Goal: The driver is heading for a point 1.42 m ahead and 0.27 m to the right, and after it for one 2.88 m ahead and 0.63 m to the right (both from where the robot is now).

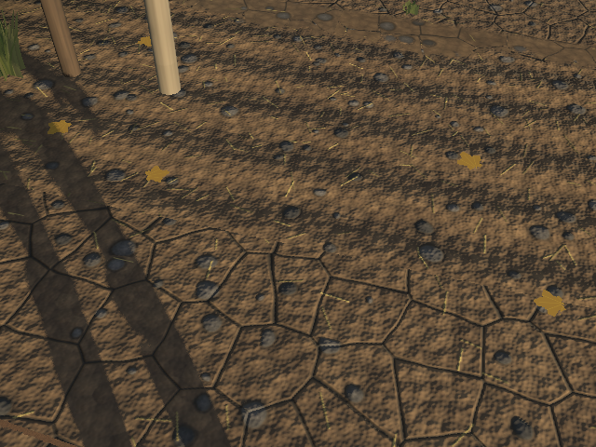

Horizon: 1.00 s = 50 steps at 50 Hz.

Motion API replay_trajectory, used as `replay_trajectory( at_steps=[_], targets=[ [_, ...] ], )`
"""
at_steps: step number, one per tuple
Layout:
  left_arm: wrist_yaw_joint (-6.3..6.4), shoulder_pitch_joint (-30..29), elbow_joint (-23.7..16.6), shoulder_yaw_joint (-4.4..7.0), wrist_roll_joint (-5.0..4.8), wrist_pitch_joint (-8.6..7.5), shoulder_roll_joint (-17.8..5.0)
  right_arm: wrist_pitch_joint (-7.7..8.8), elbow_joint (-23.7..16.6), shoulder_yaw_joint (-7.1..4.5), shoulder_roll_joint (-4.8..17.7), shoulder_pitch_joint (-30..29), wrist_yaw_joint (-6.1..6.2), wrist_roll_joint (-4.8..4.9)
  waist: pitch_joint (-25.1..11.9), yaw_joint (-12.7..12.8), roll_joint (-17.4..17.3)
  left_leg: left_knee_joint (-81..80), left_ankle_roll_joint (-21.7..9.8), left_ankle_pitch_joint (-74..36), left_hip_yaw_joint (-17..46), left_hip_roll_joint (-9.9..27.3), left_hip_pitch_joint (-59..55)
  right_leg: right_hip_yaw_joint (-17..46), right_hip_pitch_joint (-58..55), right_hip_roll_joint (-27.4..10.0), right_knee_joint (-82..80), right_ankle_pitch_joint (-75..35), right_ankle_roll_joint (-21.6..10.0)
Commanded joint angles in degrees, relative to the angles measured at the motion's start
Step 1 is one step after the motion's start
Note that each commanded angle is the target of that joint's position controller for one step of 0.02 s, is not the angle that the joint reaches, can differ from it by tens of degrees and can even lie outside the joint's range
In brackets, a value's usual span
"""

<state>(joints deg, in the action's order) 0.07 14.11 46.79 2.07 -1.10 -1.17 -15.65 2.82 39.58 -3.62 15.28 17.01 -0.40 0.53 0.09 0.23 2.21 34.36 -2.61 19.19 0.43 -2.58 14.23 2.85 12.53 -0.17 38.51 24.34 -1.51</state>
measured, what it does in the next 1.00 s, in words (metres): walks ahead, turning right: right foot, then left foot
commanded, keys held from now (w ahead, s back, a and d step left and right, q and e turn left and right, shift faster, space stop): w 0.02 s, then w+e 0.60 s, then w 0.28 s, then w+q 0.10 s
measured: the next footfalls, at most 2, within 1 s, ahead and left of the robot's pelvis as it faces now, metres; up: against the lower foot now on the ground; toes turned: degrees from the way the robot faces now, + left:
right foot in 0.42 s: +0.35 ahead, -0.16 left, +0.00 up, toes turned -10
left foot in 0.96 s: +0.68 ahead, -0.06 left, +0.00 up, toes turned -22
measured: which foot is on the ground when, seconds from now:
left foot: down 0.00-0.42, up 0.44-0.94, down 0.96-1.00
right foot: up 0.00-0.40, down 0.42-0.98, up 1.00-1.00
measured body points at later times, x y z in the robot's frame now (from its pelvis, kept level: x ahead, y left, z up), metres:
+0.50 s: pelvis +0.22 -0.07 -0.01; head +0.27 -0.07 +0.44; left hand +0.48 +0.14 -0.10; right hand +0.20 -0.35 -0.13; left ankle +0.04 +0.10 -0.64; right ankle +0.31 -0.15 -0.73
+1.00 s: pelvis +0.52 -0.11 +0.00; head +0.55 -0.11 +0.45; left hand +0.63 +0.16 -0.13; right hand +0.65 -0.40 -0.07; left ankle +0.65 -0.05 -0.73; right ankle +0.32 -0.15 -0.69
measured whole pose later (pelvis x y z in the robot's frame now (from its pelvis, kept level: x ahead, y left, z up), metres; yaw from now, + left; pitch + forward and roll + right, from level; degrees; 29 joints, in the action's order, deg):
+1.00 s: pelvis +0.52 -0.11 +0.00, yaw -21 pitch +2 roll +1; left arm 0.2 22.3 47.0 2.6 -0.3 -2.2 -17.3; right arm 7.1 36.4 -1.5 15.4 4.5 -1.5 0.0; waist 0.9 4.0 1.0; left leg 30.2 -2.8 6.9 -0.7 -2.4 26.1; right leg 8.3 7.5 5.4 45.0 25.8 -3.3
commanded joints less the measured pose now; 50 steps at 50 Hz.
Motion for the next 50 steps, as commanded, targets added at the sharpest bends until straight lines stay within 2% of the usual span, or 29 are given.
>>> replay_trajectory(
  at_steps=[1,2,3,4,7,11,15,17,19,20,21,22,23,24,25,26,27,28,31,33,37,40,42,45,46,47,48,49,50],
  targets=[
    [-0.01,-10.62,-8.34,1.84,-0.57,-3.43,-7.67,2.47,-0.69,-2.86,10.76,11.47,-0.54,-0.56,2.91,-5.51,-15.38,-21.14,-15.45,0.16,40.68,22.68,-21.69,1.43,34.33,1.73,23.51,9.45,-0.5],
    [-0.41,-8.85,-7.4,1.96,-1.17,-3.68,-7.58,2.8,-1.04,-2.47,9.42,9.87,-0.26,-0.63,2.53,-4.09,-10.95,-19.57,-13.91,-3.47,35.24,21.88,-23.63,2.8,36.67,-0.44,27.55,5.92,-1.57],
    [-0.77,-8.13,-6.5,1.79,-1.25,-3.71,-6.73,2.86,-1.29,-2.21,8.44,8.92,-0.04,-0.65,1.52,-3.78,-7.5,-19.38,-12.12,-7.21,29.46,20.4,-24.43,2.61,37.54,-2.05,27.77,1.12,-2.31],
    [-1.18,-8.77,-6.14,1.82,-0.96,-3.54,-6.3,2.62,-1.05,-1.84,7.6,7.88,0.15,-0.55,2.12,-3.47,-5.84,-20.13,-10.4,-12.81,24.46,19.2,-23.57,2.77,37.42,-3.46,25.95,-2.78,-2.46],
    [-2.44,-9.87,-6.01,1.46,-0.9,-2.75,-4.1,1.99,0.06,-1.2,5.8,7.89,0.68,-0.76,2.31,-3.55,-7.24,-23.08,-7.44,-22.07,12.7,15.41,-19.85,0.84,33.05,-3.51,20.0,-10.75,-0.67],
    [-2.7,-14.57,-8.51,0.69,-0.28,-2.33,-2.43,1.97,1.32,-1.67,7.73,7.4,1.35,-0.87,4.04,-4.47,-6.39,-25.58,-6.52,-23.19,3.97,14.4,-15.51,-0.55,30.06,-2.41,7.45,-20.79,1.51],
    [-3.43,-18.4,-11.02,0.47,-0.32,-2.44,-2.98,2.3,3.34,-1.89,8.88,7.95,1.23,-0.19,6.16,-5.07,-7.41,-26.61,-5.99,-22.61,-0.78,15.63,-12.6,-3.4,23.87,-1.63,-1.06,-25.5,0.46],
    [-4.1,-19.11,-12.08,0.76,-0.38,-2.68,-3.93,2.08,3.97,-2.08,9.37,7.43,1.25,0.2,6.43,-4.23,-7.24,-24.28,-5.09,-29.61,-2.59,16.74,-15.32,-4.3,23.09,-1.0,-3.38,-23.18,-1.59],
    [-4.47,-16.25,-12.37,1.75,-0.16,-2.76,-5.78,1.39,3.76,-2.52,10.97,6.37,1.8,0.18,2.68,-1.7,-9.0,-16.55,-3.64,-51.2,-5.05,16.93,-18.33,-7.41,17.3,2.1,-3.52,-18.6,-4.07],
    [-4.42,-10.26,-11.13,2.83,-0.27,-2.59,-7.52,0.79,3.53,-2.6,11.49,5.89,2.22,-0.07,-1.26,1.66,-9.65,-8.25,-2.63,-60.33,-6.75,16.23,-18.29,-8.86,9.93,4.34,-3.77,-17.36,-5.55],
    [-3.9,-1.01,-8.78,4.38,-0.52,-2.31,-10.03,0.44,3.06,-2.41,11.41,5.51,2.71,-0.19,-6.14,6.37,-8.51,3.81,-0.96,-61.59,-8.27,14.55,-12.77,-8.24,-3.44,5.91,-5.55,-19.25,-7.64],
    [-2.68,8.45,-7.29,5.83,-0.61,-1.69,-14.38,0.83,1.39,-1.62,10.23,5.88,3.11,-1.18,-12.05,9.67,-1.02,22.46,1.26,-41.34,-8.4,11.9,1.94,6.46,-21.06,-2.73,-6.09,-17.87,-11.38],
    [-2.65,7.52,-8.06,5.88,-0.38,-2.1,-18.13,2.44,-0.83,1.04,1.71,12.37,1.84,-1.71,-20.08,2.41,12.74,41.96,4.17,13.54,-1.14,-0.34,23.51,42.15,-36.14,-17.99,-15.0,-1.09,-22.56],
    [-2.32,8.78,-8.15,4.81,-0.5,-2.36,-12.96,4.37,-1.17,-0.16,8.3,4.94,0.95,0.37,-20.19,7.55,6.18,46.3,2.78,12.4,7.92,1.25,29.25,46.3,-35.72,-17.58,-21.92,5.81,-20.96],
    [-2.04,5.9,-7.88,4.25,-0.04,-2.69,-11.25,5.23,-3.13,-0.57,9.7,-0.25,0.61,2.17,-10.9,6.71,4.4,44.32,1.76,6.61,6.6,3.64,32.57,37.64,-28.13,-16.04,-23.2,2.01,-18.2],
    [-1.92,2.1,-8.71,3.94,0.05,-2.96,-10.53,5.77,-3.23,-0.27,9.07,-1.9,1.0,1.27,-6.18,4.12,-1.58,39.45,1.36,1.95,6.18,6.21,29.94,31.11,-18.8,-13.46,-23.41,-5.02,-16.47],
    [-1.92,-1.31,-9.57,3.66,0.5,-3.06,-9.44,5.75,-2.84,-0.65,9.02,-2.14,1.43,-0.26,-3.5,1.71,-2.92,35.06,1.76,-0.37,5.8,7.7,26.3,26.27,-11.17,-11.18,-23.93,-12.28,-15.41],
    [-1.78,-3.08,-10.52,3.21,1.15,-3.13,-8.27,5.18,-2.96,-0.93,9.14,-1.09,1.47,-0.74,-3.11,-0.45,-1.42,33.4,2.08,-2.04,6.32,8.75,22.65,23.53,-6.6,-9.39,-25.35,-16.24,-15.22],
    [-1.46,-2.87,-10.15,3.25,0.42,-3.38,-7.95,3.29,-3.12,-0.65,7.55,-0.13,1.51,-1.76,-1.68,-1.89,0.04,28.23,4.65,-4.3,4.47,9.27,20.84,18.59,0.7,-7.69,-27.17,-22.57,-16.12],
    [-0.85,-1.14,-9.11,3.24,0.46,-3.44,-8.52,2.82,-4.28,-0.13,6.29,-3.82,1.6,-1.92,0.11,-0.78,-0.18,21.89,6.09,-10.66,3.18,9.14,22.35,15.04,3.09,-6.47,-27.86,-25.42,-15.41],
    [-0.2,3.57,-6.36,2.93,-0.07,-3.07,-8.67,3.71,-5.87,0.97,3.87,-12.56,0.87,-1.54,0.61,3.48,1.03,4.58,5.93,-27.0,1.74,6.77,17.51,10.17,3.62,-3.51,-26.58,-23.61,-11.32],
    [-0.1,7.23,-4.6,2.86,-0.21,-2.81,-9.52,4.3,-7.29,0.97,4.57,-18.07,-0.07,-0.5,1.88,5.95,1.29,-1.37,5.22,-28.54,1.79,5.5,17.59,12.78,-1.13,-6.0,-25.39,-21.09,-11.27],
    [0.09,9.39,-3.6,2.8,-0.18,-2.32,-9.52,4.65,-8.46,0.88,5.24,-20.66,-0.69,-0.39,2.47,6.69,1.34,-4.33,3.99,-24.46,2.17,5.08,21.16,15.28,-8.08,-8.36,-22.4,-24.19,-11.32],
    [0.47,9.87,-2.83,3.03,0.15,-1.39,-10.08,4.96,-8.55,0.38,6.52,-18.9,-1.15,-0.3,1.65,4.85,3.13,-7.11,1.43,-16.26,1.54,3.72,18.86,17.26,-14.42,-10.74,-18.37,-34.23,-9.99],
    [0.51,8.59,-3.02,3.13,0.21,-1.21,-10.59,4.99,-7.65,-0.12,7.49,-15.17,-1.0,-0.27,-0.23,2.54,3.9,-8.18,-0.01,-14.43,-0.11,2.32,13.68,15.6,-15.0,-10.04,-15.02,-44.18,-9.15],
    [0.45,7.35,-3.38,2.84,0.47,-1.13,-10.11,5.03,-5.68,-1.04,9.23,-8.1,-0.72,-0.31,-5.21,-1.18,3.33,-9.38,-2.28,-17.35,-1.01,1.94,3.04,12.45,-13.78,-7.51,-7.44,-53.15,-7.78],
    [0.44,5.99,-4.84,1.97,1.43,-1.35,-8.44,4.96,-4.02,-1.75,11.88,1.95,-0.44,-0.89,-13.84,-5.69,0.83,-6.06,-6.8,-21.67,6.64,8.99,-13.78,9.71,-5.5,-5.09,6.18,-47.89,-5.96],
    [0.1,13.17,-4.8,0.71,1.18,-2.47,-4.49,4.3,-2.43,-3.2,16.53,8.51,-0.51,-1.13,-22.19,-4.96,-13.16,-6.91,-16.8,-15.25,29.73,20.83,-36.23,3.58,16.14,4.29,28.13,-21.89,-0.77],
    [-0.29,12.55,-5.15,0.57,1.09,-3.39,-5.97,3.82,-1.22,-2.36,12.45,9.83,-0.97,0.53,-21.67,-5.14,-16.9,-14.73,-17.96,-5.57,43.3,24.02,-38.48,4.9,27.01,4.99,34.29,6.29,0.08]
  ],
)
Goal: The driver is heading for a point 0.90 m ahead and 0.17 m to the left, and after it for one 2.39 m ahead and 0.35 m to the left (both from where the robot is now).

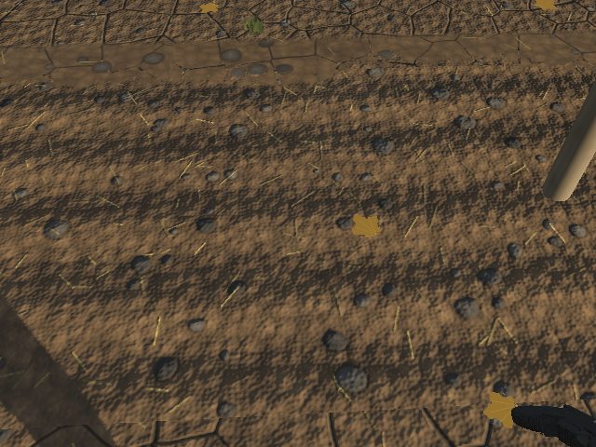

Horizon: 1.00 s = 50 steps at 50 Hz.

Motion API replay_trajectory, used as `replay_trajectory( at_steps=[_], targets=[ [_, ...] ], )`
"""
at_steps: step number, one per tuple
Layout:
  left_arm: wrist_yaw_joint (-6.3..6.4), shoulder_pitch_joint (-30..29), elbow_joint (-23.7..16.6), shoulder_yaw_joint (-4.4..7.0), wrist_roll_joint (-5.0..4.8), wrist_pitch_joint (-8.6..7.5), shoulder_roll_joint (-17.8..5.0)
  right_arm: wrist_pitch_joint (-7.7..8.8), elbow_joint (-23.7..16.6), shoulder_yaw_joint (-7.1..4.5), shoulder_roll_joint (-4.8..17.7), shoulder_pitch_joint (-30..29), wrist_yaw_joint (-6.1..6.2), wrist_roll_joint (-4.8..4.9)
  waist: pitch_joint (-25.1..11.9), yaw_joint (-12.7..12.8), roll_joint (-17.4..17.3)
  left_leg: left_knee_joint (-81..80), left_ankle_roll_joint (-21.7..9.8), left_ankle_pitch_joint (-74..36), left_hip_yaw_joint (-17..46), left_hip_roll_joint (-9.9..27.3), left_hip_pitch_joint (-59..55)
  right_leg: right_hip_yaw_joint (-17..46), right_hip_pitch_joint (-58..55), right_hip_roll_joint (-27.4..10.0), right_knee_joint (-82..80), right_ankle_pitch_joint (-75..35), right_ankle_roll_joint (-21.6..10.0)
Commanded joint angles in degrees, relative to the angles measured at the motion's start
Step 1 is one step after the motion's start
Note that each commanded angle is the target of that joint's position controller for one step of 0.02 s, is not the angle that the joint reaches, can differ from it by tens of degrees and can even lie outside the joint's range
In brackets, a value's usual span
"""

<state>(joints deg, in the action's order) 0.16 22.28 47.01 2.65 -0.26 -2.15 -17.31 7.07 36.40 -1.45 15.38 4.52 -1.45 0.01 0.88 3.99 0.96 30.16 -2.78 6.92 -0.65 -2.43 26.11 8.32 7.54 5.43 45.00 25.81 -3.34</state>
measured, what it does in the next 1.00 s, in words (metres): walks ahead, turning left: right foot, then left foot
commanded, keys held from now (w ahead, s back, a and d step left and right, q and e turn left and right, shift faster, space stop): w+q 0.68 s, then w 0.16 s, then w+e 0.16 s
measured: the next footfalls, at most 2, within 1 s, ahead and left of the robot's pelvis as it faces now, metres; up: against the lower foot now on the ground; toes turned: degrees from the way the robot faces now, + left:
right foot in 0.42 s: +0.41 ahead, -0.10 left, +0.00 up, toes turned +17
left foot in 0.92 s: +0.57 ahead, +0.26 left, +0.00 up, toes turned +28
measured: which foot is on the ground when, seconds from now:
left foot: down 0.00-0.42, up 0.44-0.90, down 0.92-1.00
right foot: up 0.00-0.40, down 0.42-0.94, up 0.96-1.00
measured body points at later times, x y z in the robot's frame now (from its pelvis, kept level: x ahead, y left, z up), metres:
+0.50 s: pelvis +0.28 -0.02 +0.01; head +0.30 -0.02 +0.45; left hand +0.43 +0.28 -0.06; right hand +0.38 -0.29 -0.12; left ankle +0.12 +0.09 -0.66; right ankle +0.37 -0.11 -0.72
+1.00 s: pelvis +0.50 +0.12 +0.00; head +0.53 +0.15 +0.45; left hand +0.38 +0.38 -0.13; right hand +0.80 +0.00 -0.07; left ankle +0.53 +0.24 -0.72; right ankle +0.42 -0.09 -0.64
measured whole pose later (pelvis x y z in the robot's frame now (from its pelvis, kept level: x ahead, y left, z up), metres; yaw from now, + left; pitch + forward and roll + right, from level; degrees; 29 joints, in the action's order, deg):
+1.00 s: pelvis +0.50 +0.12 +0.00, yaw +25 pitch +2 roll -1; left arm -1.0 21.3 51.2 2.6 -2.2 -3.8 -17.4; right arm 3.0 34.4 -1.7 15.0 4.9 -1.5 -0.3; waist 3.3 3.3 0.1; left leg 34.0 -2.6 10.4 -2.7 0.7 25.3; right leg 0.7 13.7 -2.7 59.9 26.8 0.2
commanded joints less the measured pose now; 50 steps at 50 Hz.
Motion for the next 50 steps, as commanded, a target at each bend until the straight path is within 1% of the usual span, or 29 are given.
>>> replay_trajectory(
  at_steps=[1,2,3,4,7,12,15,17,19,20,21,22,23,24,25,26,28,30,33,37,41,43,44,45,46,47,48,49,50],
  targets=[
    [-0.76,-1.97,-6.83,1.0,-0.87,-3.07,-8.14,-0.9,1.15,-3.55,9.29,18.05,0.3,1.54,-12.38,-9.29,-10.16,-12.35,-14.98,13.28,39.38,21.89,-43.04,0.13,36.97,-4.48,30.17,1.82,1.57],
    [-0.94,-6.99,-8.18,0.8,-1.06,-3.62,-7.69,-1.47,0.2,-3.2,8.51,14.4,0.42,0.67,-6.04,-8.59,-4.6,-13.99,-13.48,10.98,33.1,19.36,-34.53,-1.52,37.18,-6.61,28.26,-2.46,1.42],
    [-1.02,-9.17,-8.84,0.81,-0.12,-4.0,-6.85,-1.82,0.06,-2.9,7.9,12.43,0.28,0.24,-1.09,-7.05,-1.58,-15.78,-12.85,5.31,28.89,16.87,-27.31,-2.46,36.35,-7.96,23.63,-5.13,1.77],
    [-1.0,-8.71,-8.9,1.06,0.73,-4.07,-6.39,-1.79,-0.23,-2.6,7.24,11.5,0.3,-0.17,-0.29,-5.29,-2.21,-16.97,-12.29,-0.21,26.1,14.96,-23.35,-2.53,33.5,-9.32,19.97,-7.27,2.22],
    [-0.76,-7.17,-8.84,0.62,1.3,-3.6,-4.21,-1.85,0.02,-2.79,7.78,10.65,0.54,0.39,-1.12,-3.19,-5.49,-18.76,-12.9,-9.04,20.6,11.93,-17.4,-4.51,28.77,-9.32,11.81,-9.17,4.89],
    [-0.82,-18.93,-11.77,-0.52,1.05,-3.91,-2.0,-2.75,2.21,-4.02,10.99,14.58,1.97,1.21,0.06,-6.67,-5.51,-18.31,-9.92,-8.44,15.22,8.14,-10.28,-5.49,20.85,-6.11,-8.6,-27.22,7.09],
    [-1.25,-22.87,-12.93,-0.06,0.14,-4.29,-3.28,-3.47,3.36,-4.18,11.15,17.76,2.34,1.79,-0.22,-7.69,-5.74,-15.9,-8.76,-3.77,18.67,9.31,-12.41,-3.93,18.01,-4.81,-13.84,-29.78,6.78],
    [-1.38,-23.43,-13.36,0.65,-0.13,-4.62,-4.78,-3.93,3.58,-4.22,10.87,18.24,2.57,1.88,-0.43,-7.04,-6.5,-13.15,-7.7,-1.32,22.14,10.51,-15.38,-2.67,16.35,-4.85,-16.56,-26.98,5.79],
    [-1.27,-20.39,-12.8,1.48,-0.28,-5.03,-6.05,-4.47,3.38,-4.33,10.64,17.33,2.65,1.67,-1.17,-4.8,-7.67,-9.17,-6.42,-2.02,24.09,10.51,-16.38,-3.26,11.33,-5.03,-18.86,-23.02,3.91],
    [-0.91,-15.97,-11.79,2.27,-0.03,-5.18,-7.22,-4.58,3.07,-3.89,9.26,16.95,2.55,1.46,-3.45,-2.45,-7.43,-4.52,-4.98,-3.9,23.04,8.2,-15.15,-3.75,4.29,-5.77,-20.94,-22.24,2.31],
    [-0.39,-8.14,-11.04,3.17,0.84,-5.35,-9.78,-4.39,2.03,-2.78,6.29,16.22,2.27,0.84,-10.23,1.31,-4.07,8.28,-3.06,-0.62,19.59,5.21,-9.95,2.14,-8.66,-13.05,-19.57,-20.42,-1.1],
    [0.0,-1.42,-9.77,4.48,1.32,-4.39,-14.26,-3.88,1.06,-1.49,2.2,23.01,2.29,1.61,-19.17,0.57,10.07,27.27,1.12,17.25,10.71,-2.51,8.26,22.3,-29.14,-26.23,-20.51,-12.87,-9.41],
    [-0.52,0.19,-8.73,4.12,0.17,-3.74,-11.89,-3.61,0.5,-1.8,5.47,24.16,2.44,2.25,-18.97,0.4,15.93,38.1,1.99,27.49,9.72,0.05,17.87,36.14,-29.08,-30.54,-25.67,-0.66,-11.52],
    [-0.44,-2.42,-9.26,3.07,0.03,-3.57,-7.94,-3.88,0.83,-3.05,9.55,19.82,2.47,2.42,-11.02,1.13,8.99,42.38,2.4,22.63,10.51,2.84,20.55,29.93,-22.12,-28.05,-27.41,2.83,-9.42],
    [-0.4,-5.35,-9.5,2.48,0.32,-3.35,-6.36,-4.26,0.2,-3.28,9.91,15.89,2.48,1.91,-5.83,0.58,4.95,42.4,2.74,18.3,8.51,4.66,19.66,21.61,-15.0,-25.63,-28.24,-2.9,-7.8],
    [-0.51,-7.76,-9.16,2.0,0.62,-3.26,-4.92,-4.44,-0.31,-3.38,9.22,13.86,2.32,1.28,-2.31,-0.65,3.57,40.2,2.93,15.05,8.02,6.16,18.19,15.82,-9.03,-23.06,-29.98,-8.93,-7.2],
    [-0.46,-10.01,-8.4,1.71,1.04,-3.61,-3.65,-5.13,-0.62,-3.37,7.19,13.85,1.76,1.54,-0.14,-2.87,6.3,37.61,2.98,11.71,7.23,8.51,14.04,7.76,-2.35,-20.04,-32.99,-15.74,-6.57],
    [-0.47,-10.06,-7.37,2.14,0.68,-4.19,-4.33,-5.68,-1.33,-3.0,5.36,12.8,1.47,1.53,0.43,-3.35,5.64,35.65,3.46,9.35,6.28,9.04,13.91,2.79,-0.51,-19.75,-35.09,-20.66,-7.41],
    [-0.35,-9.32,-5.69,2.89,0.65,-4.41,-6.37,-5.7,-2.84,-2.57,4.48,9.34,1.13,1.11,0.97,-3.02,3.34,28.68,4.21,3.4,6.24,9.59,15.81,-2.58,-1.75,-20.45,-36.31,-27.45,-8.29],
    [-0.42,-7.18,-3.58,3.0,0.07,-3.9,-7.95,-4.66,-4.28,-1.53,2.72,2.61,-0.14,1.06,2.16,-0.66,1.79,14.31,2.97,-6.46,3.57,8.06,11.27,-9.38,-1.95,-18.75,-36.73,-29.88,-7.05],
    [-0.71,-3.14,-0.75,3.45,-1.38,-2.87,-10.22,-4.2,-6.87,-1.38,3.46,-3.67,-1.19,1.29,4.21,0.45,1.83,5.9,0.77,-3.94,1.47,6.42,9.79,-10.27,-7.24,-21.17,-35.79,-31.04,-6.31],
    [-0.66,-2.14,0.55,3.6,-1.95,-2.05,-11.24,-4.09,-7.55,-1.84,4.73,-3.82,-1.39,0.89,3.46,-1.03,2.77,2.94,-1.02,1.3,-0.15,4.75,6.32,-10.24,-10.17,-22.18,-31.9,-40.84,-5.61],
    [-0.59,-2.2,1.07,3.55,-2.16,-1.65,-11.81,-3.99,-6.89,-2.56,6.03,-0.51,-1.26,0.57,1.02,-3.69,3.61,0.96,-2.14,2.36,-1.59,3.09,0.03,-10.68,-10.4,-21.57,-27.01,-50.34,-4.88],
    [-0.51,-2.57,1.43,3.09,-2.26,-1.3,-11.36,-3.92,-4.4,-3.9,8.23,7.6,-0.9,0.39,-3.74,-8.46,3.08,-2.23,-3.72,-0.83,-3.14,1.25,-12.27,-12.52,-7.72,-19.31,-17.64,-56.47,-3.51],
    [-0.42,-2.19,0.92,2.02,-1.42,-1.61,-9.28,-4.21,-2.04,-5.42,11.83,16.62,-0.03,0.08,-10.24,-12.47,1.54,0.14,-5.61,-3.86,1.54,5.58,-29.36,-13.48,2.66,-16.68,-4.59,-47.71,-1.35],
    [-1.02,2.57,-1.52,-0.44,-0.17,-2.56,-2.36,-4.39,-1.59,-6.55,18.28,21.71,0.78,-1.01,-19.89,-10.91,-12.45,-2.1,-14.33,3.7,28.6,23.23,-50.77,-13.84,25.87,-7.57,19.13,-12.74,3.0],
    [-1.12,0.94,-0.14,0.33,-1.13,-3.54,-5.4,-4.31,-2.01,-5.46,14.29,22.22,0.88,-0.74,-25.47,-12.29,-11.43,-9.38,-15.77,4.3,40.62,27.23,-49.3,-2.86,30.01,-5.0,28.58,7.31,3.08],
    [-1.26,-3.24,-1.87,1.75,-2.94,-3.74,-9.3,-3.98,-1.43,-4.36,11.68,19.13,0.68,-0.65,-15.95,-11.87,-9.14,-10.28,-12.96,3.56,30.9,25.18,-42.26,-1.45,34.59,-7.67,30.82,4.83,2.58],
    [-1.1,-5.96,-2.67,1.54,-2.98,-3.68,-8.26,-3.65,-0.96,-3.83,9.78,15.95,0.58,-0.27,-9.91,-9.84,-7.77,-11.43,-11.13,1.41,22.89,22.33,-34.89,-3.19,34.82,-10.39,28.09,0.44,2.36]
  ],
)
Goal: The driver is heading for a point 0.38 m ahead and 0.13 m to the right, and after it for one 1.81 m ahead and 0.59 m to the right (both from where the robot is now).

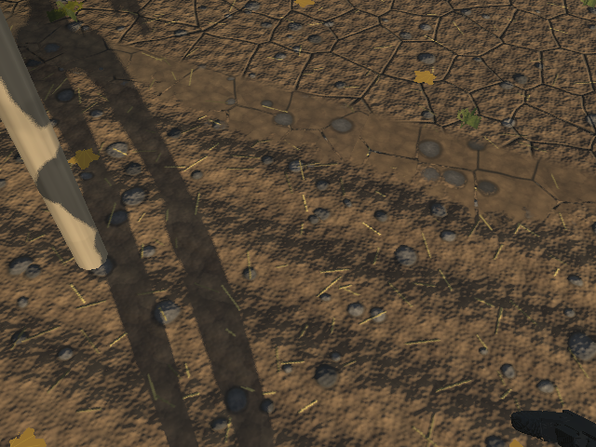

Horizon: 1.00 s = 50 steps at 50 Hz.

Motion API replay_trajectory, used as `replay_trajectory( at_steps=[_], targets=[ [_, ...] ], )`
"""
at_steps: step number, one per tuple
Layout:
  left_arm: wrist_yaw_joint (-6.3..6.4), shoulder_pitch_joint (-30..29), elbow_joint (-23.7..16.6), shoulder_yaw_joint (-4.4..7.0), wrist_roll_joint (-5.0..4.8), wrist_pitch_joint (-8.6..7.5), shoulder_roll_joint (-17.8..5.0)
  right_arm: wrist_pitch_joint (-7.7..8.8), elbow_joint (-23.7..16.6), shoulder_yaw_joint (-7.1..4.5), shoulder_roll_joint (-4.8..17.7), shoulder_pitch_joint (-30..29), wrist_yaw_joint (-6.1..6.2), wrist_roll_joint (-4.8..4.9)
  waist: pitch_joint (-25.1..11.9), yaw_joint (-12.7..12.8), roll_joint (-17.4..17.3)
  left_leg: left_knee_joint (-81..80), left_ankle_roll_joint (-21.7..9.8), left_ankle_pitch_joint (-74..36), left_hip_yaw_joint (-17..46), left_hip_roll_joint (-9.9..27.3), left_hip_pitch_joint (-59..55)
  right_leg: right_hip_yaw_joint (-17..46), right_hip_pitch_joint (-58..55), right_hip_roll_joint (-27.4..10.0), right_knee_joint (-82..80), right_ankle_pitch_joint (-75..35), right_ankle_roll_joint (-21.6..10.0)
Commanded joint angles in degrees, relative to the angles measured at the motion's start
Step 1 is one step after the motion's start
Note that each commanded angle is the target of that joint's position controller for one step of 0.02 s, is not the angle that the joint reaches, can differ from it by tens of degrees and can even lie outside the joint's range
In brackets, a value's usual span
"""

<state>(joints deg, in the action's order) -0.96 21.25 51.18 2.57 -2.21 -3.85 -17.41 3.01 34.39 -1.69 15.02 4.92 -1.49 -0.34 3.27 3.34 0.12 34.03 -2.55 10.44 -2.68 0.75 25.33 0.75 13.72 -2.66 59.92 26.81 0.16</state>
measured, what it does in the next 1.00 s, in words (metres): walks ahead, turning right: right foot, then left foot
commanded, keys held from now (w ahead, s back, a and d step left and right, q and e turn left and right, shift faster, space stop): w+e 0.32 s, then e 0.42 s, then no key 0.26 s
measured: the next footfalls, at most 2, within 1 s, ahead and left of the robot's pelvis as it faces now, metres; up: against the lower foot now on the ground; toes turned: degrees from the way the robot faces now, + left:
right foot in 0.44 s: +0.38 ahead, -0.17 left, +0.00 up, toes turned -16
left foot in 0.94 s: +0.50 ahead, +0.02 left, +0.00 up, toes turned -32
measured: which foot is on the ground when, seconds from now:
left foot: down 0.00-0.44, up 0.46-0.92, down 0.94-1.00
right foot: up 0.00-0.42, down 0.44-0.96, up 0.98-1.00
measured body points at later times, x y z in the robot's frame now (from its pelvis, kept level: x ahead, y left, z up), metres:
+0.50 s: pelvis +0.25 -0.06 -0.01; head +0.30 -0.08 +0.44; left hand +0.50 +0.15 -0.10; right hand +0.24 -0.36 -0.14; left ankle +0.10 +0.11 -0.65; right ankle +0.34 -0.16 -0.73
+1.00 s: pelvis +0.38 -0.06 +0.01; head +0.40 -0.06 +0.46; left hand +0.65 +0.09 -0.09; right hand +0.37 -0.37 -0.09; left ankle +0.46 +0.04 -0.73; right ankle +0.34 -0.16 -0.72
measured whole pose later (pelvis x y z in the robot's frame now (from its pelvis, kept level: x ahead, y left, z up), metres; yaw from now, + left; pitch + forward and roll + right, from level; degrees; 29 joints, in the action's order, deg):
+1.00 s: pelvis +0.38 -0.06 +0.01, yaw -30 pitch +1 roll +0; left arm 1.2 8.4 38.4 2.7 0.5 1.8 -16.6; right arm 1.6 42.5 -2.5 15.4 10.0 0.8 -1.7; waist 0.5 -0.1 1.9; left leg 30.6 0.8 13.3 2.4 -0.4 18.8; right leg 9.7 19.9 6.8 36.5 21.1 -1.3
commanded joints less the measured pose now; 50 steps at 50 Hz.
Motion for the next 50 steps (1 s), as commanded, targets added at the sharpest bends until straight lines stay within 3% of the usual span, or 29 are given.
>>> replay_trajectory(
  at_steps=[1,3,6,8,12,16,17,19,20,21,22,23,24,25,26,27,28,29,30,32,34,37,39,44,46,47,48,49,50],
  targets=[
    [0.31,-5.92,-6.85,1.67,-0.03,-1.58,-7.24,0.82,1.55,-3.08,8.1,12.27,0.35,0.12,-8.22,-7.17,-5.82,-17.53,-10.22,-4.0,19.8,16.76,-27.47,3.74,27.24,-3.9,9.76,-4.32,-0.82],
    [0.59,-2.46,-5.28,1.89,0.32,0.34,-5.5,2.12,1.87,-2.73,5.8,8.34,0.12,-0.24,-5.92,-3.65,-7.46,-22.32,-9.23,-5.79,13.35,14.45,-19.04,4.29,20.42,-5.56,7.44,-9.94,-0.17],
    [0.93,-3.16,-5.48,1.74,0.38,2.0,-3.0,3.58,3.8,-3.27,6.15,7.07,0.44,-0.71,-2.72,-2.2,-4.89,-26.42,-9.59,-10.29,7.08,14.51,-15.68,5.33,21.76,-5.45,4.67,-14.96,0.99],
    [0.9,-5.93,-6.51,1.79,0.63,2.12,-2.65,3.71,5.25,-3.55,6.48,7.96,1.02,-0.99,-1.21,-2.67,-4.05,-27.03,-9.03,-12.4,3.2,14.1,-17.32,6.35,24.91,-5.18,-0.53,-20.37,1.34],
    [-0.6,-12.34,-8.53,1.06,1.09,1.53,-1.18,3.27,7.04,-4.13,8.4,9.05,1.9,-0.52,0.85,-4.75,-2.91,-28.02,-7.45,-13.23,-3.72,13.27,-19.22,2.77,23.79,-4.25,-13.96,-30.4,0.62],
    [-1.9,-18.92,-12.03,0.67,1.1,1.6,-1.15,2.0,9.51,-4.97,10.22,12.37,2.24,0.63,3.26,-7.07,-1.88,-26.39,-6.7,-14.56,-6.32,15.73,-26.24,0.04,26.05,-3.83,-21.04,-28.26,-1.52],
    [-2.23,-19.73,-12.89,0.79,1.29,1.6,-1.44,1.44,9.8,-5.11,10.58,11.9,2.35,0.87,3.94,-6.78,-2.04,-24.18,-6.11,-19.83,-7.24,15.91,-27.75,-0.94,26.19,-3.29,-22.59,-26.27,-2.18],
    [-2.79,-18.21,-13.93,1.55,1.87,1.62,-2.76,0.24,9.67,-5.52,12.13,10.65,2.96,1.39,1.31,-4.99,-3.89,-16.63,-4.52,-39.6,-8.8,15.68,-29.65,-4.59,21.27,0.02,-23.71,-21.47,-3.65],
    [-2.87,-14.45,-13.5,2.31,1.89,1.63,-4.05,-0.31,9.36,-5.7,12.82,9.92,3.34,1.73,-1.82,-2.96,-5.1,-10.46,-3.47,-48.77,-9.18,14.98,-29.89,-6.41,16.05,2.51,-23.67,-19.47,-4.6],
    [-2.66,-7.43,-11.95,3.63,1.7,1.64,-6.24,-0.8,8.97,-5.65,12.9,8.84,3.54,2.12,-5.89,0.87,-4.62,-0.73,-1.89,-51.25,-10.0,13.21,-28.13,-7.28,7.13,5.1,-26.37,-21.37,-6.05],
    [-1.62,-0.3,-10.36,5.34,1.84,1.79,-9.69,-0.58,8.71,-5.08,11.65,9.15,3.53,2.22,-10.03,4.62,-1.9,12.49,1.28,-42.3,-10.76,9.99,-21.51,-4.93,-5.53,5.97,-31.27,-30.88,-8.11],
    [-0.1,0.8,-10.27,6.33,1.86,2.41,-15.95,0.12,7.07,-3.03,4.81,13.64,3.01,-1.3,-14.9,0.1,13.96,32.52,5.21,9.55,-9.86,3.51,-2.95,12.43,-22.89,-7.18,-26.5,-58.85,-13.39],
    [-0.54,-1.39,-13.88,6.03,2.83,1.83,-17.6,1.31,6.12,-1.84,4.46,18.79,2.21,-1.07,-28.28,-2.17,15.12,49.25,7.38,32.39,2.48,-5.36,10.19,40.24,-34.96,-19.88,-31.84,-56.73,-27.02],
    [-1.11,-1.98,-14.97,5.25,2.46,1.72,-13.59,1.84,6.38,-3.21,10.03,11.87,1.88,0.98,-28.42,2.4,3.55,50.09,6.12,28.03,9.13,-1.92,12.23,35.02,-32.32,-17.38,-35.54,-52.89,-24.18],
    [-1.11,-5.14,-14.83,4.64,1.7,1.37,-11.31,1.88,4.54,-3.05,9.63,7.55,2.17,1.86,-20.06,1.11,2.34,45.93,5.04,22.59,8.09,0.02,14.63,27.67,-24.99,-14.63,-36.49,-48.51,-21.3],
    [-0.83,-8.07,-14.83,4.09,0.88,1.38,-9.15,1.48,5.36,-3.05,8.99,6.75,3.03,0.89,-13.72,-0.99,-1.55,41.67,5.32,18.64,7.52,2.34,14.22,22.86,-16.8,-11.63,-37.57,-45.89,-18.48],
    [-0.35,-10.19,-15.25,3.75,1.0,1.66,-7.96,0.75,5.31,-3.37,9.62,6.84,3.63,0.15,-11.1,-2.61,-0.03,38.4,5.53,15.99,7.71,3.46,11.36,20.47,-9.99,-10.23,-38.81,-45.42,-17.54],
    [-0.06,-11.21,-15.9,3.6,1.91,1.94,-7.7,-0.12,5.29,-3.6,9.92,7.62,3.71,0.06,-10.35,-4.06,1.82,36.93,5.56,14.45,7.9,3.62,7.46,19.1,-4.91,-8.81,-40.25,-45.48,-16.91],
    [0.07,-11.97,-16.25,3.71,2.44,2.04,-7.89,-0.7,5.39,-3.57,9.29,8.7,3.79,-0.12,-10.24,-4.91,2.65,35.29,5.97,13.74,7.49,3.06,5.66,18.01,-2.03,-8.09,-40.77,-47.16,-16.94],
    [0.63,-11.87,-16.23,4.05,2.49,2.13,-8.9,-1.28,5.61,-3.16,7.75,9.29,4.06,-0.46,-11.04,-5.39,2.93,30.89,6.98,12.06,6.97,2.1,4.65,15.81,0.37,-6.94,-40.47,-51.03,-16.82],
    [1.43,-11.43,-16.15,4.25,2.03,2.74,-9.61,-1.71,5.18,-2.95,7.25,7.74,4.36,-0.61,-11.9,-4.94,3.35,26.35,8.05,9.54,7.26,1.35,5.51,15.88,0.27,-6.22,-39.91,-48.72,-16.15],
    [2.55,-11.95,-16.69,4.19,1.51,4.2,-9.62,-2.28,4.31,-2.86,7.21,4.38,4.27,-0.26,-11.72,-3.89,4.86,19.7,8.7,4.9,8.35,0.56,5.7,17.97,0.67,-4.69,-40.13,-33.52,-13.95],
    [2.95,-12.55,-16.96,3.83,1.86,4.83,-8.9,-2.38,4.18,-2.76,7.12,3.06,3.97,0.08,-10.68,-3.17,6.23,15.48,8.69,2.93,8.41,0.6,4.78,18.79,1.22,-4.41,-40.36,-25.38,-13.01],
    [2.4,-11.6,-16.27,2.81,2.51,5.4,-7.25,-1.21,3.54,-2.63,7.2,1.74,2.92,0.23,-9.77,-1.66,8.18,5.72,7.08,6.24,7.1,0.08,-1.46,21.95,-0.4,-5.75,-35.93,-30.47,-13.04],
    [2.28,-12.64,-16.13,2.01,1.89,5.56,-5.95,-0.39,4.21,-2.51,6.28,4.21,2.26,0.13,-9.33,-3.91,7.73,-7.22,4.92,-1.42,5.94,-0.2,-8.37,22.14,-0.22,-4.17,-32.87,-32.09,-10.85],
    [2.3,-10.87,-15.68,1.56,1.98,5.46,-4.73,-0.04,4.18,-2.7,7.65,4.77,2.14,-0.6,-8.78,-3.83,5.81,-12.34,3.15,-10.07,8.7,3.09,-13.25,21.28,1.75,-1.95,-31.19,-26.94,-7.96],
    [2.23,-7.28,-15.62,0.94,3.3,5.13,-2.78,-0.13,3.23,-3.31,11.82,4.39,2.42,-1.69,-10.2,-0.82,-4.71,-12.76,-0.82,-23.39,17.81,13.0,-17.95,15.13,5.07,3.74,-23.05,-12.91,-4.39],
    [2.19,-6.37,-16.04,1.37,2.71,4.81,-3.57,-0.52,4.17,-3.01,10.98,2.72,2.42,-2.74,-8.16,1.2,-14.38,-13.22,-9.18,-27.73,24.9,18.47,-15.41,8.84,9.2,8.29,-20.61,0.99,-1.43],
    [2.36,-8.39,-15.79,1.97,3.25,4.67,-6.75,-0.41,3.7,-2.14,7.47,2.52,2.26,-2.06,-8.33,-1.35,-12.69,-14.35,-12.11,-25.47,26.73,19.28,-14.64,8.12,8.71,6.0,-16.17,4.45,0.84]
  ],
)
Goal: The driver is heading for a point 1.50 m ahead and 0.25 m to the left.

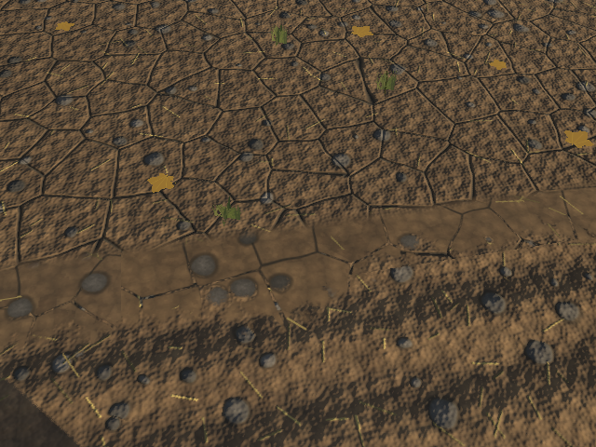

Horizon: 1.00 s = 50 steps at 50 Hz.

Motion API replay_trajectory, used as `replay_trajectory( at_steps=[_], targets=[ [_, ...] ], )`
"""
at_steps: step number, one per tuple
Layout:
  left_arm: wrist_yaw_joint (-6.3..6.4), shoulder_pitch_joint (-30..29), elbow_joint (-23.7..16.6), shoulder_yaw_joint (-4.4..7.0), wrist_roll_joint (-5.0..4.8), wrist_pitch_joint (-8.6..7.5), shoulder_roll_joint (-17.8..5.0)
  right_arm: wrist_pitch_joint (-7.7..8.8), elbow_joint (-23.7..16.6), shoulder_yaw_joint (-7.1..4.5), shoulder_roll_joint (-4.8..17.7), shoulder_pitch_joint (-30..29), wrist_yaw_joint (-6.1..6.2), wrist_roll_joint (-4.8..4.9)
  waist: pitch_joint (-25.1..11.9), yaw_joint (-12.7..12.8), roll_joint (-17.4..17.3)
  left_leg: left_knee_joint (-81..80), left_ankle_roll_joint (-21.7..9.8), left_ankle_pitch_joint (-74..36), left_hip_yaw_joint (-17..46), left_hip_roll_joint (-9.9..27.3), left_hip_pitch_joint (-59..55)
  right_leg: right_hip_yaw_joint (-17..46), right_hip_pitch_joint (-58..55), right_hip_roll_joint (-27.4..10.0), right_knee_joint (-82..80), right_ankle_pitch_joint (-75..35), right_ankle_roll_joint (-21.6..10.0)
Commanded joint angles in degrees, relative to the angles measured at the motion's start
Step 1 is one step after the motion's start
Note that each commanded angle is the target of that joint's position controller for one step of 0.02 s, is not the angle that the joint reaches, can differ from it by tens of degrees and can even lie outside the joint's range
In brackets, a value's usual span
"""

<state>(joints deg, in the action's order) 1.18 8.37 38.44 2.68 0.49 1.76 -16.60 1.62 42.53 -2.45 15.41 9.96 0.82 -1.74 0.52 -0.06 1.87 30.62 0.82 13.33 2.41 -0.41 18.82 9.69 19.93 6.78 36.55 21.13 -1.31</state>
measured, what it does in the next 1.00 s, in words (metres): steps on the spot: right foot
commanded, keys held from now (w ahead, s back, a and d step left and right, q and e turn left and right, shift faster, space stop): no key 1.00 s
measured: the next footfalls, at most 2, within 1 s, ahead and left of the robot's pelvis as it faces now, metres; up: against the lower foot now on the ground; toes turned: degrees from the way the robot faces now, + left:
right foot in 0.20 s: +0.03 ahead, -0.14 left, +0.00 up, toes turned +3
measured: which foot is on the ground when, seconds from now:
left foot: down 0.00-1.00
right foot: up 0.00-0.18, down 0.20-1.00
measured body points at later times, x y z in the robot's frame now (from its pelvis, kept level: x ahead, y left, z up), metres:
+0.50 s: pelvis +0.01 -0.02 +0.00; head +0.01 -0.02 +0.45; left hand +0.12 +0.24 -0.12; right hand +0.12 -0.28 -0.12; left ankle +0.03 +0.13 -0.73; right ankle -0.01 -0.14 -0.73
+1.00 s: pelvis +0.01 -0.02 +0.01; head +0.02 -0.02 +0.46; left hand +0.07 +0.23 -0.14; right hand +0.05 -0.28 -0.14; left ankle +0.03 +0.13 -0.73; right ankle -0.01 -0.14 -0.73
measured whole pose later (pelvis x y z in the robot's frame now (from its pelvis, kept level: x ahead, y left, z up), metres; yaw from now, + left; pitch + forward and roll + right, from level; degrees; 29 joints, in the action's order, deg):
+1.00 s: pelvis +0.01 -0.02 +0.01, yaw +0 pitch -2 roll +0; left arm 1.6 13.5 56.9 1.1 0.2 -0.1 -12.6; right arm -0.4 60.8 -2.1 13.4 11.8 2.7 -0.1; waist 2.4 -0.7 -0.4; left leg 27.8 3.1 13.6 3.0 2.1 12.5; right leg 3.3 9.1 1.3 28.3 17.3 -0.1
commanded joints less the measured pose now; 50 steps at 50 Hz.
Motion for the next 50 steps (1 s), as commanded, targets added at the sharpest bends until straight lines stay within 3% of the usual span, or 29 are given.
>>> replay_trajectory(
  at_steps=[1,3,6,9,10,11,12,13,14,18,26,38,50],
  targets=[
    [0.29,1.89,-3.29,2.45,0.02,-0.77,-8.54,1.03,-3.96,-1.37,7.12,-1.8,-0.07,-0.1,-5.44,0.57,-13.29,-10.62,-14.93,-27.26,20.38,19.05,-9.75,-1.5,3.94,-3.68,10.6,10.38,3.29],
    [0.49,1.26,-2.55,2.66,-0.18,0.33,-7.58,0.96,-3.43,-1.81,8.92,-1.99,0.15,1.09,-5.08,0.07,-11.07,-9.52,-13.77,-28.23,17.45,17.64,-11.22,-1.89,5.72,-5.26,15.48,10.44,5.43],
    [0.08,2.06,-0.94,1.12,-0.82,0.67,-2.51,-0.24,-2.65,-1.54,7.61,-3.69,0.03,1.35,-5.09,0.59,-11.25,-7.81,-10.5,-30.48,9.7,12.0,-9.74,-5.69,-0.44,-6.1,4.49,5.41,6.37],
    [-0.26,3.21,1.02,1.17,-0.91,0.58,-2.23,-1.05,-1.37,-1.13,6.59,-2.18,-0.3,1.95,-5.98,0.88,-12.3,-6.18,-8.75,-25.04,7.35,9.43,-9.82,-8.41,-8.99,-5.22,-13.48,-10.43,5.08],
    [-0.3,2.46,0.87,1.38,-0.38,0.64,-3.68,-0.72,-0.84,-0.96,6.25,-0.52,-0.47,1.91,-6.05,0.11,-10.98,-6.64,-6.73,-19.15,7.69,8.9,-8.25,-6.52,-12.14,-6.48,-15.24,-14.92,3.89],
    [-0.05,1.96,0.17,1.79,0.18,0.74,-6.42,-0.11,-0.67,-0.63,5.78,0.17,-0.83,1.1,-6.55,-0.84,-6.95,-5.7,-4.22,-12.52,6.49,7.65,-5.28,-2.92,-15.35,-10.38,-13.5,-22.67,2.3],
    [-0.02,1.44,1.19,2.42,0.15,0.86,-8.51,0.46,-0.42,-0.47,5.05,1.97,-1.2,0.62,-6.29,-3.26,0.72,-6.05,-1.8,-5.68,2.38,3.79,-5.25,-2.44,-12.86,-10.9,-10.4,-19.55,-0.5],
    [-0.42,1.09,1.07,1.93,0.23,0.65,-5.68,0.55,0.12,-0.4,5.58,-0.6,-1.18,0.3,-5.14,-1.18,0.79,-4.71,0.15,-2.73,0.44,2.6,-7.49,-2.04,-8.76,-10.48,-11.65,-12.61,-1.69],
    [-0.58,1.0,1.54,1.35,0.64,0.3,-4.08,0.43,0.21,-0.52,5.66,-2.27,-1.09,0.47,-3.29,-0.9,0.41,-4.29,0.68,-2.86,0.16,2.49,-7.71,-1.67,-6.65,-10.35,-12.79,-9.66,-1.38],
    [-0.2,2.2,3.33,1.07,0.45,-1.33,-4.32,-0.47,1.67,-0.57,5.25,-1.87,0.04,0.93,-0.66,-0.99,1.51,-3.65,0.38,-6.12,0.36,2.69,-8.08,-2.14,-4.58,-9.67,-13.08,-11.28,0.16],
    [0.2,3.94,6.67,0.53,0.13,-2.16,-3.52,-1.03,6.37,-0.94,5.19,-0.72,0.81,1.23,0.56,-0.73,-0.32,-4.45,1.46,-6.73,0.26,2.5,-8.72,-2.35,-5.05,-9.16,-13.52,-11.4,-0.01],
    [0.33,5.2,12.55,0.03,-0.18,-2.42,-2.51,-1.44,12.99,-1.04,5.16,1.19,1.7,1.52,0.74,-0.6,-1.35,-5.48,1.62,-7.79,-0.06,2.39,-9.14,-4.1,-6.84,-7.97,-13.98,-13.5,0.02],
    [0.65,6.88,17.33,-0.52,-0.37,-2.31,-2.07,-1.68,17.15,-0.58,4.16,3.13,2.09,1.64,1.75,-0.53,-1.58,-5.99,1.23,-7.36,-0.5,2.02,-8.85,-5.37,-6.59,-7.18,-14.45,-12.77,0.41]
  ],
)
